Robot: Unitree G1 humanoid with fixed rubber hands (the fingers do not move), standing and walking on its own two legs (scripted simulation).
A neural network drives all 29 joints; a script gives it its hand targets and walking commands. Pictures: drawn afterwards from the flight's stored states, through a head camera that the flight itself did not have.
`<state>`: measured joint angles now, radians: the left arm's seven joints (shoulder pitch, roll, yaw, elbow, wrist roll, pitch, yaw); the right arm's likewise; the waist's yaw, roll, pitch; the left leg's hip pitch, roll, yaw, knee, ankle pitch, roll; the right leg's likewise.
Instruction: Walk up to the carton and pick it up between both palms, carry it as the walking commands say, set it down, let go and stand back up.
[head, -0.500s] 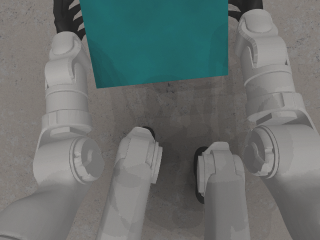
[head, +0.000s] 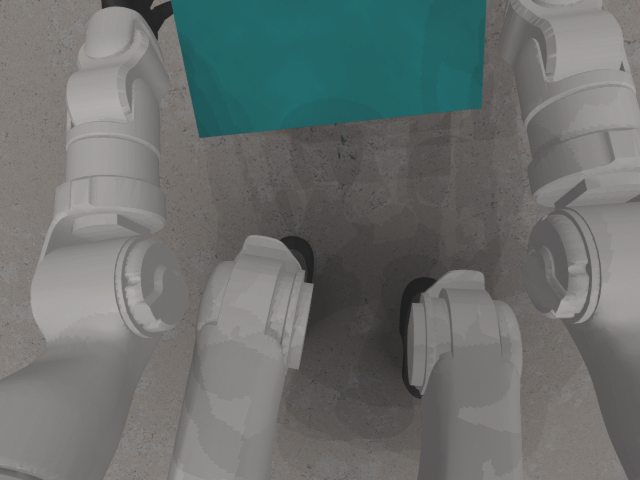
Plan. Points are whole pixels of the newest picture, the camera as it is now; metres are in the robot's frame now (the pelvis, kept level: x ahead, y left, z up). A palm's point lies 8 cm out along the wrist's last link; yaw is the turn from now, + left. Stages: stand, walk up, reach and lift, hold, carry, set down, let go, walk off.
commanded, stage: set down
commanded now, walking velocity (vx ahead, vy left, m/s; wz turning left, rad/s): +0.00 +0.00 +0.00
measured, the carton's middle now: out of the picture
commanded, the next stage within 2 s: none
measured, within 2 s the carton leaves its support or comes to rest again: rests again in 0.62 s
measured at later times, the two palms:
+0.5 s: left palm (134, 35) +0.49 +0.28 -0.17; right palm out of the picture +0.57 -0.07 -0.17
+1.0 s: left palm (137, 31) +0.49 +0.28 -0.19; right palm out of the picture +0.58 -0.06 -0.19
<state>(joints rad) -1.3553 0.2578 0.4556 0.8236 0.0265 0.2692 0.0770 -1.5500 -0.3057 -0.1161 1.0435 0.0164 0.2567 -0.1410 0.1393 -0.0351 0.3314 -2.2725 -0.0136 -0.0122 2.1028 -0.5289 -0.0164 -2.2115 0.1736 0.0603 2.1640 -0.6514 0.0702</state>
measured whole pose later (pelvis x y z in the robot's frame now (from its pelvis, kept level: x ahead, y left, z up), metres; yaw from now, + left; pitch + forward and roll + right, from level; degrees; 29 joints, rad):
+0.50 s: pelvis -0.01 -0.01 -0.01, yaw +1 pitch +35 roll +2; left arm -1.39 0.31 0.45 0.91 0.02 0.27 0.04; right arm -1.60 -0.31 -0.09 1.11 0.04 0.25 -0.12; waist 0.14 -0.05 0.42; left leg -2.24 0.00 -0.01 2.15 -0.52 -0.03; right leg -2.20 0.16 0.03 2.22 -0.63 0.03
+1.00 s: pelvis +0.00 -0.01 -0.02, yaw +1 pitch +35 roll +2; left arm -1.38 0.31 0.48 0.89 0.01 0.24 0.00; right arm -1.59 -0.29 -0.16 1.08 0.01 0.19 -0.08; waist 0.14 -0.03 0.45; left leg -2.24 0.01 0.00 2.18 -0.55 -0.02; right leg -2.20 0.13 0.03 2.26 -0.67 0.03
